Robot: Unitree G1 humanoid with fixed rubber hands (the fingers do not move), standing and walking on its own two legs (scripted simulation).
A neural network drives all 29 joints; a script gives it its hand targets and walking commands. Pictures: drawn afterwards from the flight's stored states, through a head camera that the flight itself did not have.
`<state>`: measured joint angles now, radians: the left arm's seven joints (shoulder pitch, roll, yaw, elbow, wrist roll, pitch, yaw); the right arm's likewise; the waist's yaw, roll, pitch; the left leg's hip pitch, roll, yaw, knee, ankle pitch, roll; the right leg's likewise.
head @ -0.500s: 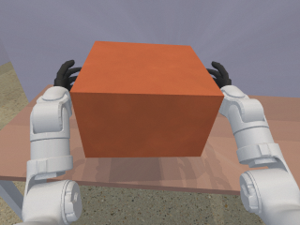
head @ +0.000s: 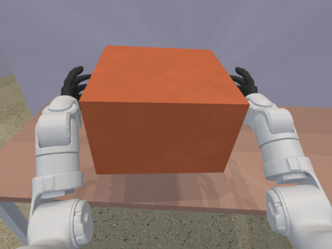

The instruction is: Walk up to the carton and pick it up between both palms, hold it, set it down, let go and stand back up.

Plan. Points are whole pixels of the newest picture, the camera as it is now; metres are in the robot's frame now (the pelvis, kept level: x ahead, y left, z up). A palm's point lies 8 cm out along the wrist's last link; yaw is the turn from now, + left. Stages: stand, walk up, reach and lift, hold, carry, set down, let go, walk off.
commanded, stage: hold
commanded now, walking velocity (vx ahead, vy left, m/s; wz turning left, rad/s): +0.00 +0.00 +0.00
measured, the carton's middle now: (160, 104) +0.42 +0.00 +0.21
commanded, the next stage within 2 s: none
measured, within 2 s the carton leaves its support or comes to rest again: neither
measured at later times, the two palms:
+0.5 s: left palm (72, 102) +0.36 +0.19 +0.25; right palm (244, 100) +0.36 -0.20 +0.25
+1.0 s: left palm (70, 102) +0.36 +0.19 +0.26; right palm (244, 99) +0.36 -0.19 +0.25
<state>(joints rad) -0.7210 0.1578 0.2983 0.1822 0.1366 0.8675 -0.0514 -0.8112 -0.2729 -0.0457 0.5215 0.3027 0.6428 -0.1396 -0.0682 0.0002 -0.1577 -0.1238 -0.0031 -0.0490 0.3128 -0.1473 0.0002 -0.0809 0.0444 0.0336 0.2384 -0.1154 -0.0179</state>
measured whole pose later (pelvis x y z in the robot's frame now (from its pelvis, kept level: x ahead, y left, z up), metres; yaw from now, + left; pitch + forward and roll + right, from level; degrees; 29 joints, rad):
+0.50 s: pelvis +0.00 +0.00 +0.00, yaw +0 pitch -2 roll -1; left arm -0.72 0.17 0.28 0.19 0.13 0.86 -0.05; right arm -0.80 -0.27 -0.04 0.53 0.31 0.63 -0.14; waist -0.08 -0.01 -0.15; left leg -0.14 -0.01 -0.05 0.32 -0.15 0.00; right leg -0.09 0.04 0.03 0.24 -0.12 -0.02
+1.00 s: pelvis +0.00 +0.00 +0.00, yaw +1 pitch -2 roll -1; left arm -0.72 0.18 0.29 0.20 0.12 0.85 -0.06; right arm -0.81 -0.26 -0.05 0.52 0.29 0.64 -0.14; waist -0.07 -0.01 -0.16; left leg -0.14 0.00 -0.06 0.31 -0.14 0.00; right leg -0.09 0.04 0.03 0.24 -0.11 -0.02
